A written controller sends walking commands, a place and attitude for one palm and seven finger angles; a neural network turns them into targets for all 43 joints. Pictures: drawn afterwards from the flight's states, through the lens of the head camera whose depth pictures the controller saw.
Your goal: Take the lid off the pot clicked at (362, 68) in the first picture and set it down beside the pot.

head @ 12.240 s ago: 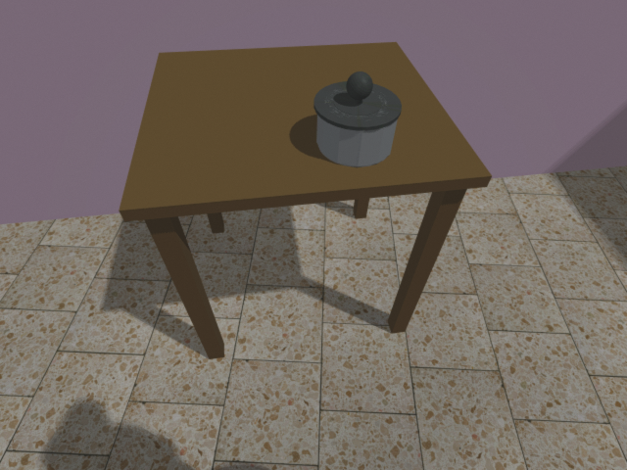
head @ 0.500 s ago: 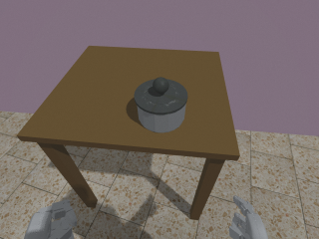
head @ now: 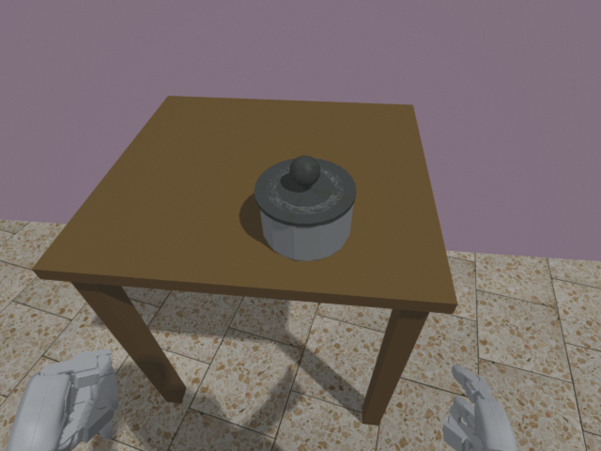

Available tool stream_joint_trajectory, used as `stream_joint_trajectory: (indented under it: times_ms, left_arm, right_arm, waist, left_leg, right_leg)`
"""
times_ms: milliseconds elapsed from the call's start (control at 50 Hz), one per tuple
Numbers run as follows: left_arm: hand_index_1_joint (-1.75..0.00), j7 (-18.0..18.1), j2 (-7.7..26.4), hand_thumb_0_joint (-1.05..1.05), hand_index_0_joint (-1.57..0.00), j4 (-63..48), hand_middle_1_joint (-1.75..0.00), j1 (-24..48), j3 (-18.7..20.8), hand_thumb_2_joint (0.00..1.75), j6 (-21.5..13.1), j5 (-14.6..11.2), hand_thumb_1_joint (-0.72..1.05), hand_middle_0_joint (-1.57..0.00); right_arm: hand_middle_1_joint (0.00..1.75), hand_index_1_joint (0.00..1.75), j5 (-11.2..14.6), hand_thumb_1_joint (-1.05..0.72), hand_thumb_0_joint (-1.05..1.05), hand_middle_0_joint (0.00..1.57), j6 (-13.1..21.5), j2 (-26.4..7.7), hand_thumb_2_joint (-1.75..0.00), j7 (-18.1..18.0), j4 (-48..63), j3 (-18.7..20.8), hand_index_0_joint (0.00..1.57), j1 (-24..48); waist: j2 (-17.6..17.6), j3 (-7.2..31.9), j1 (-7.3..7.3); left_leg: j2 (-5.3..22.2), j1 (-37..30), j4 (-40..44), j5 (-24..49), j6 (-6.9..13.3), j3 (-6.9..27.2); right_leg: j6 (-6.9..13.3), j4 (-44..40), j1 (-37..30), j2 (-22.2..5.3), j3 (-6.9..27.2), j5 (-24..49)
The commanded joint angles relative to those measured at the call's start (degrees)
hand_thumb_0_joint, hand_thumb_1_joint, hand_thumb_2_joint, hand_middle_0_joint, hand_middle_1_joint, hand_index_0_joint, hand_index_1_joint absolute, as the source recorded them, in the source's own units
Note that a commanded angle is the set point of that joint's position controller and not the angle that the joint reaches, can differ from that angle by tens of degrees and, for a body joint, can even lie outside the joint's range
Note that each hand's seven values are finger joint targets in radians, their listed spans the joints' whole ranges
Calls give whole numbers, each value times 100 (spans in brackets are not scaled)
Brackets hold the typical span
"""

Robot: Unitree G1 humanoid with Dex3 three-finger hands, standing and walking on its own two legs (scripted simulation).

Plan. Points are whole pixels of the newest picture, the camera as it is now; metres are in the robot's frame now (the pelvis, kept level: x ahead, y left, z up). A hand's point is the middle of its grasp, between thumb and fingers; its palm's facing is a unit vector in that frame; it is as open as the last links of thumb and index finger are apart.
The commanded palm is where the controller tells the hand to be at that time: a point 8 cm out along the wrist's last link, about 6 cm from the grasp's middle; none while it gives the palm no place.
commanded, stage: raise the hand higher, near the body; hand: left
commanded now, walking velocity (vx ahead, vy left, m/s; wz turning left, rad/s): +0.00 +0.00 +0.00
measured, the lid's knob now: (304, 171) +0.53 +0.06 +0.10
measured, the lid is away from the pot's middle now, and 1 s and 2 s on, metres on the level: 0.01 0.01 0.01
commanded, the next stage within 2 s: reach forward and open the fingers in 0.30 s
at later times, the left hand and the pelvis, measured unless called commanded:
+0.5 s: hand (100, 360) +0.17 +0.24 +0.11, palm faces +0.23 -0.62 -0.75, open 3.0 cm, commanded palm +0.13 +0.27 +0.15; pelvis -0.01 +0.00 +0.00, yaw +0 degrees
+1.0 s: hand (80, 320) +0.20 +0.26 +0.14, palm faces -0.14 -0.01 -0.99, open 5.3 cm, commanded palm +0.18 +0.26 +0.19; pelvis -0.03 +0.00 +0.00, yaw +1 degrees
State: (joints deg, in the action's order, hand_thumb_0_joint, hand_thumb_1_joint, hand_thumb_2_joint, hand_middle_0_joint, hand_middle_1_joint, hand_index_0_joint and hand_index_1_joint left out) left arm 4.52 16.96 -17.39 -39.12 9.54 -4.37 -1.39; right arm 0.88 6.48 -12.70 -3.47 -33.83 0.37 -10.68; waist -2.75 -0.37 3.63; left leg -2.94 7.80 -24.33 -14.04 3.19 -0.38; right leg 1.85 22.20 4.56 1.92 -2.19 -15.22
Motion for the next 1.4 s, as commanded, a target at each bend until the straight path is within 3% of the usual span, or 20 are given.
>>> stream_joint_trajectory:
  times_ms: [0, 120, 260, 380, 400, 420, 440, 460, 520, 600, 700, 820, 880, 960, 1020, 1120, 1140, 1200, 1280, 1380]
  left_arm:
    - [-150, 101, 634, 0, -130, -1185, -150, -94, 572, 90, -396, -51, 90, -130]
    - [-150, 137, 941, 0, -130, -1704, -150, 311, 803, 90, -452, -59, 90, -130]
    - [-150, 97, 777, 0, -130, -1809, -150, 623, 692, 90, -503, -111, 90, -130]
    - [-150, 198, 1075, 0, -130, -1766, -150, 738, 1084, 90, -551, -146, 90, -130]
    - [-146, 358, 2281, 0, -129, -2140, -146, 1183, 678, 91, -74, 2364, 87, -129]
    - [-143, 465, 1701, 0, -127, -2517, -143, 1312, 546, 92, 203, 2395, 84, -127]
    - [-139, 508, 1707, 0, -126, -2578, -139, 1439, 474, 93, 341, 2423, 81, -126]
    - [-136, 525, 1747, 0, -125, -2311, -136, 1370, 387, 94, 485, 3038, 78, -125]
    - [-125, 375, 2485, 0, -122, -1894, -125, 826, 758, 100, 956, 4010, 68, -122]
    - [-111, -114, 3066, 0, -118, -1484, -111, 1857, 751, 110, 1137, 4607, 55, -118]
    - [-93, -1023, 3017, 0, -112, -1295, -93, 2205, 330, 120, 1070, 4224, 39, -112]
    - [-72, -1696, 4077, 0, -105, -811, -72, 3558, 897, 129, 742, 4348, 20, -105]
    - [-61, -1789, 4063, 0, -102, -845, -61, 3927, 950, 131, 529, 4347, 11, -102]
    - [-47, -1901, 3327, 0, -96, -650, -47, 3734, 467, 135, 550, 4086, 0, -96]
    - [-36, -1916, 3622, 0, -93, -465, -36, 4163, 560, 139, 681, 4194, -9, -93]
    - [-19, -1892, 4104, 0, -87, -669, -19, 5477, 702, 146, 577, 4421, -25, -87]
    - [-15, -1864, 4055, 0, -86, -711, -15, 5399, 765, 147, 590, 4381, -28, -86]
    - [-8, -1948, 3938, 0, -83, 14, -8, 5334, 662, 150, 710, 4327, -34, -83]
    - [-8, -2126, 3360, 0, -84, 155, -8, 5924, 0, 151, 912, 4281, -34, -84]
    - [-8, -2186, 4047, 0, -84, -185, -8, 6566, 366, 154, 839, 4513, -35, -84]
  right_arm:
    - [30, 30, -5, -90, 0, 20, 262, -470, -90, 8, 902, 143, 20, 586]
    - [30, 30, -17, -90, 0, 20, 270, -513, -90, 33, 978, 101, 20, 574]
    - [30, 30, 12, -90, 0, 20, 244, -504, -90, 75, 1018, 47, 20, 665]
    - [30, 30, 8, -90, 0, 20, 275, -507, -90, 36, 935, 59, 20, 647]
    - [30, 30, -88, -90, 0, 20, -68, -975, -90, 113, 1036, -34, 20, 848]
    - [30, 30, -73, -90, 0, 20, -247, -734, -90, 166, 1289, 6, 20, 900]
    - [30, 30, -23, -90, 0, 20, -304, -743, -90, 196, 1315, -10, 20, 993]
    - [30, 30, -42, -90, 0, 20, -382, -737, -90, 247, 1250, 12, 20, 914]
    - [30, 30, -17, -90, 0, 20, -891, -886, -90, 298, 1329, 43, 20, 1148]
    - [30, 30, 126, -90, 0, 20, -1131, -872, -90, 270, 1265, 44, 20, 1400]
    - [30, 30, 248, -90, 0, 20, -1030, -906, -90, 258, 1245, 119, 20, 1372]
    - [30, 30, 180, -90, 0, 20, -881, -938, -90, 168, 1056, 31, 20, 1295]
    - [30, 30, 183, -90, 0, 20, -817, -853, -90, 220, 1091, 23, 20, 1250]
    - [30, 30, 220, -90, 0, 20, -817, -862, -90, 417, 1163, 80, 20, 1159]
    - [30, 30, 214, -90, 0, 20, -868, -952, -90, 428, 1166, 86, 20, 1255]
    - [30, 30, 222, -90, 0, 20, -738, -889, -90, 366, 1098, 48, 20, 1299]
    - [30, 30, 241, -90, 0, 20, -687, -906, -90, 395, 1181, 56, 20, 1311]
    - [30, 30, 233, -90, 0, 20, -756, -917, -90, 401, 1059, 52, 20, 1212]
    - [30, 30, 315, -90, 0, 20, -810, -937, -90, 462, 1174, 33, 20, 1327]
    - [30, 30, 257, -90, 0, 20, -691, -902, -90, 416, 1175, 20, 20, 1335]
  waist:
    - [38, 167, -31]
    - [-191, 385, 0]
    - [47, 152, -54]
    - [111, 244, 7]
    - [-323, 170, 11]
    - [-673, 294, 32]
    - [-622, 145, -17]
    - [-638, 284, 69]
    - [-139, 848, 270]
    - [118, 1092, 135]
    - [95, 987, -69]
    - [191, 684, -38]
    - [-187, 922, 17]
    - [-217, 936, -36]
    - [51, 814, -1]
    - [-274, 1300, 24]
    - [-477, 1295, -12]
    - [-98, 1057, 38]
    - [18, 691, -71]
    - [-139, 1327, 25]
  left_leg:
    - [404, -496, 211, 1785, -134, 242]
    - [431, -558, 222, 1860, -178, 327]
    - [443, -421, 293, 1373, -168, 358]
    - [450, -404, 323, 1208, -161, 361]
    - [328, 266, 152, 1350, -161, 169]
    - [330, 352, 152, 1457, -251, 122]
    - [323, 462, 110, 1395, -251, 140]
    - [343, 451, 111, 1193, -274, 172]
    - [261, 528, -13, 1178, -168, 89]
    - [237, 446, -70, 1020, -64, 183]
    - [188, 129, -84, 1408, 22, 277]
    - [113, 159, 39, 1325, 82, 333]
    - [85, -73, 37, 1538, 56, 338]
    - [78, -179, 107, 1456, -8, 363]
    - [78, 51, 210, 1106, -11, 316]
    - [101, -167, 267, 970, -5, 461]
    - [81, -281, 181, 968, 7, 504]
    - [89, -20, 314, 824, -33, 435]
    - [127, 87, 459, 436, -60, 453]
    - [148, -146, 420, 504, -24, 566]
  right_leg:
    - [-77, -298, 476, -243, 24, 1325]
    - [-76, -253, 372, -244, 36, 1298]
    - [-63, -314, 488, -237, 30, 924]
    - [-58, -363, 422, -236, 62, 802]
    - [-44, 5, 990, -76, 227, 837]
    - [27, 128, 888, -139, -52, 760]
    - [50, 119, 946, -108, -12, 715]
    - [77, 234, 971, -68, 17, 437]
    - [98, 257, 643, -36, 301, 581]
    - [-9, 174, 572, -169, 397, 570]
    - [-161, 36, 569, -226, 252, 1260]
    - [-202, -152, 671, -245, 184, 1172]
    - [-143, -127, 515, -231, 145, 1240]
    - [-124, -167, 568, -166, 25, 1083]
    - [-144, -226, 639, -170, 61, 818]
    - [-99, -142, 479, -188, 110, 520]
    - [-48, -105, 532, -116, 126, 503]
    - [-75, -148, 555, -160, 71, 407]
    - [-81, -123, 825, -135, -23, 87]
    - [-43, 10, 604, -164, 78, 105]
